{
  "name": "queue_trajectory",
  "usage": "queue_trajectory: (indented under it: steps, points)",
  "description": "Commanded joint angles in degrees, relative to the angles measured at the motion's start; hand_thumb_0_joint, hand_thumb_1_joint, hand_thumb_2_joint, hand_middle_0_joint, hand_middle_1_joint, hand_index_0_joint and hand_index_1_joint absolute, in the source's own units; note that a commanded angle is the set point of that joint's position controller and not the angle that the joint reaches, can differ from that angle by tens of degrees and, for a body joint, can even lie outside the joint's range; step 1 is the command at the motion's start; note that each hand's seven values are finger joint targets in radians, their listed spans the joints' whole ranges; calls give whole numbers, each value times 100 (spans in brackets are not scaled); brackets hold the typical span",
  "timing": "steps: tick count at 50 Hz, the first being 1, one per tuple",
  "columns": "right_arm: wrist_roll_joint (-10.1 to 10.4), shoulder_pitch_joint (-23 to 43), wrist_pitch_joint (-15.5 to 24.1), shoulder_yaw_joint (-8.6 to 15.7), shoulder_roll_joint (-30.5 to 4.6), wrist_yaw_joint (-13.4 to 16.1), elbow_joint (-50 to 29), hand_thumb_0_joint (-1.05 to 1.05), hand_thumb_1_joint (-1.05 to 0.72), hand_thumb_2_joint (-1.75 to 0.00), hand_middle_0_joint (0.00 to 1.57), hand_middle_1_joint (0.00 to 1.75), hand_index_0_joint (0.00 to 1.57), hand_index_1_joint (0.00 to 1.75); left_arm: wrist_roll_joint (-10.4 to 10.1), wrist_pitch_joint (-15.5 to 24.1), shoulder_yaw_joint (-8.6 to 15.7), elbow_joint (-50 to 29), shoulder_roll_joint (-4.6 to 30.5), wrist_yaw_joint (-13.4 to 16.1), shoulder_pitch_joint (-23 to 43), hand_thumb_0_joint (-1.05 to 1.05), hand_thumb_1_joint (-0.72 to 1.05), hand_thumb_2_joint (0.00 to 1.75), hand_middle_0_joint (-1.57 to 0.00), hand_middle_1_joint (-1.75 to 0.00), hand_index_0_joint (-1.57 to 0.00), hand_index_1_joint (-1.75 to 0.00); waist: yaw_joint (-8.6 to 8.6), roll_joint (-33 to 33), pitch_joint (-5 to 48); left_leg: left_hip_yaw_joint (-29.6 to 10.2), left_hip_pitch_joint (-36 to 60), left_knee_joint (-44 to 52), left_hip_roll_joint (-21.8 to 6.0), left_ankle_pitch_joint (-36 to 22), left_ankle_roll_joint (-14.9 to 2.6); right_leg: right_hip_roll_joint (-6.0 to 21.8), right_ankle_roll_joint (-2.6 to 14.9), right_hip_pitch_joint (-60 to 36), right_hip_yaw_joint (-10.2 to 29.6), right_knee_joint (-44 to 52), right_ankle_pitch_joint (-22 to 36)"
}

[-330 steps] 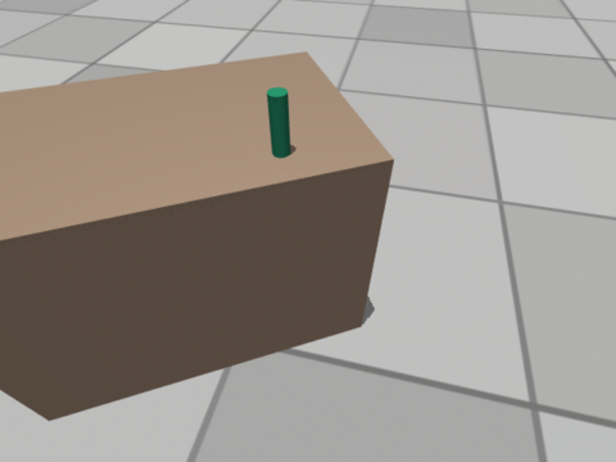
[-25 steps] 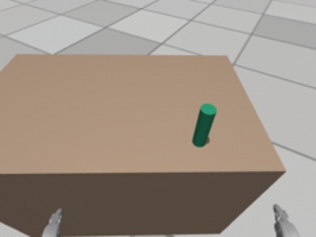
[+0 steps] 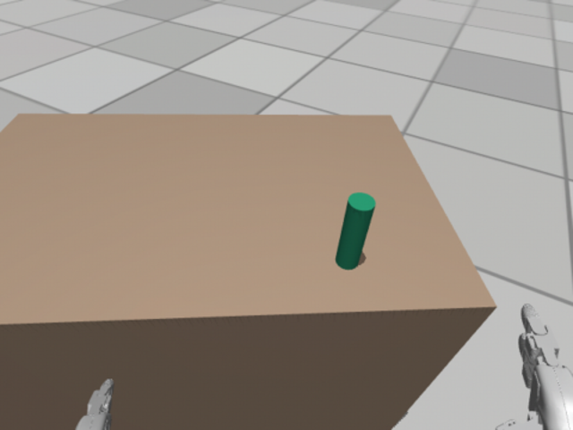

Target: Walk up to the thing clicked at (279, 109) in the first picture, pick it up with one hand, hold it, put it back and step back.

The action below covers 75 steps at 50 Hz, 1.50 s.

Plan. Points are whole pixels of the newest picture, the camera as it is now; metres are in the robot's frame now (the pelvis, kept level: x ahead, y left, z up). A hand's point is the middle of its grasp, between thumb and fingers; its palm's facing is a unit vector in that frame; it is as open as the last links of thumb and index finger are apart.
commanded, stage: rise first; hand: right
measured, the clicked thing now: (353, 233) +0.44 -0.11 +0.05
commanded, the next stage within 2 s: go down in 0.80 s
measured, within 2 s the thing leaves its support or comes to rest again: neither
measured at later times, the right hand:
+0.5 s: hand (515, 381) +0.17 -0.23 +0.10, palm faces +0.28 +0.88 -0.39, open 17.7 cm
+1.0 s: hand (525, 372) +0.17 -0.23 +0.12, palm faces +0.29 +0.87 -0.41, open 17.7 cm
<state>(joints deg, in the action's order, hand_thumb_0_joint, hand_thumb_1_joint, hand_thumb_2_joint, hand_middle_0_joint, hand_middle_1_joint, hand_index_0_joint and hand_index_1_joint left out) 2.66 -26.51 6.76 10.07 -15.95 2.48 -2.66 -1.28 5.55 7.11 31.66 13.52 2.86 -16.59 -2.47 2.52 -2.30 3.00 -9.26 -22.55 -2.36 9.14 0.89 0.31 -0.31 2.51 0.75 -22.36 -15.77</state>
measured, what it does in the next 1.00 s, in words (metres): stands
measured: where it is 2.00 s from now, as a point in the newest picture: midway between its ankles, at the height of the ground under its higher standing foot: outside the picture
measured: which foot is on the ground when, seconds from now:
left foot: down 0.00-1.00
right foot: down 0.00-1.00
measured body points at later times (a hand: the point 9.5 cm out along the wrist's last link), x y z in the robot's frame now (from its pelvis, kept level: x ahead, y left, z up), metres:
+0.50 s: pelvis -0.01 +0.00 +0.00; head -0.02 +0.03 +0.45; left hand +0.15 +0.26 -0.09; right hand +0.15 -0.28 +0.12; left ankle +0.04 +0.13 -0.74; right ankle -0.04 -0.12 -0.74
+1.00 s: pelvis -0.01 +0.00 +0.00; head -0.02 +0.03 +0.45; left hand +0.16 +0.25 -0.10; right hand +0.15 -0.27 +0.15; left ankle +0.04 +0.13 -0.74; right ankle -0.04 -0.12 -0.74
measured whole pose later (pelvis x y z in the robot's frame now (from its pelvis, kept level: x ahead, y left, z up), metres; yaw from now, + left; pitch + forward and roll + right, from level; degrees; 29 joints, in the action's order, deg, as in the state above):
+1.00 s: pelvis -0.01 +0.00 +0.00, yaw -1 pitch -4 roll +0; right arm 2.0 -29.1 18.4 15.0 -16.9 -0.4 -15.6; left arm -0.1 7.7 8.8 38.8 11.6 1.0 -12.4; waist -2.7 3.2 -2.5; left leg 3.7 -10.4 -23.3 -2.7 8.9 0.8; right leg 0.1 -0.4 4.1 1.5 -23.4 -15.4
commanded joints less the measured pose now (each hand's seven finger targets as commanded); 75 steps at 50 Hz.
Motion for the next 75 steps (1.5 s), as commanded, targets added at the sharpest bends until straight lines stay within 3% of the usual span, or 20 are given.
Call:
queue_trajectory:
  steps: [1,7,8,18,21,23,28,35,37,40,43,45,47,49,51,53,58,64,69,75]
  points:
    - [0,405,598,680,-1049,51,-1481,0,61,-3,3,6,4,6,27,381,120,-941,596,19,809,0,-57,6,-5,-5,-4,-6,-63,-106,315,227,687,309,126,-331,-141,-66,81,752,-172,510,943]
    - [20,249,809,799,-1090,-5,-1657,0,61,-2,3,6,4,6,35,426,441,-574,813,17,667,0,-56,5,-5,-5,-4,-5,17,-71,228,230,602,358,139,-96,-138,-71,104,794,-195,555,683]
    - [16,267,853,738,-1026,-19,-1749,0,61,-2,3,6,4,6,31,447,281,-589,641,-14,677,0,-56,5,-5,-5,-4,-5,3,-27,224,228,610,366,136,-108,-144,-77,105,791,-193,557,693]
    - [18,287,1072,893,-1111,-69,-1822,0,61,-3,3,6,4,6,23,534,487,-411,709,-18,767,0,-57,6,-5,-5,-4,-6,-4,-138,159,233,542,409,116,64,-132,-117,124,803,-191,565,536]
    - [29,377,1148,906,-1092,-96,-1986,0,61,-3,3,6,4,6,22,545,227,-372,432,-61,829,0,-57,7,-5,-5,-4,-6,-40,-56,172,214,554,396,107,32,-129,-125,125,827,-194,551,569]
    - [35,385,1178,963,-1160,-94,-2043,0,61,-4,4,6,4,6,24,557,507,-410,744,-24,811,0,-57,7,-5,-5,-4,-6,19,-178,286,226,574,373,111,-71,-124,-114,127,730,-187,534,670]
    - [22,279,1262,1020,-1151,-108,-2089,0,61,-4,4,6,4,6,33,549,298,-342,510,-57,800,0,-58,8,-5,-5,-4,-7,-72,-182,297,234,647,352,86,-169,-118,-130,120,748,-188,505,790]
    - [46,315,1358,1067,-1158,-136,-2292,0,61,-4,4,6,5,6,22,541,411,-460,646,-65,873,0,-57,8,-5,-6,-4,-7,-27,-233,256,262,585,391,112,38,-118,-128,135,767,-178,558,599]
    - [45,205,1377,1028,-1104,-162,-2318,0,61,-5,4,6,5,6,13,516,115,-348,274,-116,734,0,-57,9,-5,-6,-4,-7,-70,-149,212,232,625,404,76,-32,-101,-174,144,820,-216,512,651]
    - [41,244,1388,1097,-1197,-150,-2462,0,61,-4,4,6,5,6,34,534,575,-471,800,-61,825,0,-56,8,-5,-6,-4,-7,11,-134,416,252,632,328,104,-207,-125,-129,113,665,-173,518,829]
    - [53,85,1413,1057,-1098,-172,-2507,0,61,-5,4,6,5,6,9,503,177,-290,294,-128,716,0,-57,10,-5,-6,-4,-7,-112,-34,202,266,628,319,109,-214,-135,-133,99,811,-173,508,864]
    - [54,149,1394,1124,-1192,-159,-2488,0,61,-5,4,6,5,6,18,500,496,-298,645,-84,810,0,-58,10,-5,-6,-4,-7,-53,-47,278,263,602,323,103,-247,-134,-127,99,747,-171,506,885]
    - [-46,92,1558,924,-726,-236,-2453,0,57,-1,6,5,6,5,165,520,19,-174,148,-189,1039,0,-55,5,-5,-5,-4,-5,69,-436,574,252,519,182,199,-369,-58,-120,126,754,-51,326,872]
    - [21,230,1645,1294,-1096,-232,-2280,0,59,-2,6,5,6,5,147,520,736,-51,865,-101,1102,0,-56,5,-5,-4,-4,-5,103,-366,489,215,428,205,147,-188,-40,-162,134,789,-72,332,626]
    - [21,392,1661,1359,-1208,-267,-2252,0,59,-1,6,5,6,5,184,491,783,76,973,-83,1265,0,-56,4,-5,-4,-4,-5,97,-188,471,189,327,177,142,-132,-60,-164,116,807,-56,343,563]
    - [129,689,1663,1225,-1057,-338,-2201,0,60,-1,5,5,6,5,157,505,808,215,958,-54,1212,0,-55,4,-5,-4,-4,-5,199,-218,344,221,220,128,173,-146,-64,-121,106,833,-12,346,546]
    - [258,1300,1535,1300,-1241,-588,-1850,0,61,-2,5,5,5,5,87,492,132,406,231,-15,1495,0,-56,5,-5,-4,-4,-5,98,-50,425,167,286,187,131,1,-56,-164,123,966,-40,309,379]
    - [642,2479,1113,1602,-1616,-1063,-1124,0,60,-2,5,5,6,5,77,496,461,410,949,249,1683,0,-55,4,-5,-4,-4,-4,226,-75,873,176,355,134,127,-352,-57,-139,101,723,32,303,643]
    - [989,3404,634,1613,-1809,-1659,-428,0,53,-1,7,4,6,4,-25,521,-35,427,497,444,1409,0,-56,5,-5,-4,-4,-4,208,-101,980,187,408,129,100,-640,-62,-140,105,583,46,270,952]
    - [1343,4294,145,1818,-2313,-2324,226,0,54,-1,7,4,6,4,-67,572,-6,637,772,529,1339,0,-57,5,-4,-3,-4,-4,187,167,1039,207,228,60,136,-664,-129,-94,77,645,70,299,1026]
